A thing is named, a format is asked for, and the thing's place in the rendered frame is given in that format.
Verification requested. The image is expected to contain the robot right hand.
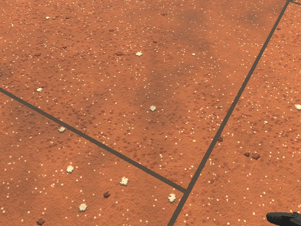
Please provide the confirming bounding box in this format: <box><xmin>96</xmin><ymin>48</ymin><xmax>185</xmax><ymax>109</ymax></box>
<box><xmin>266</xmin><ymin>212</ymin><xmax>301</xmax><ymax>226</ymax></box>

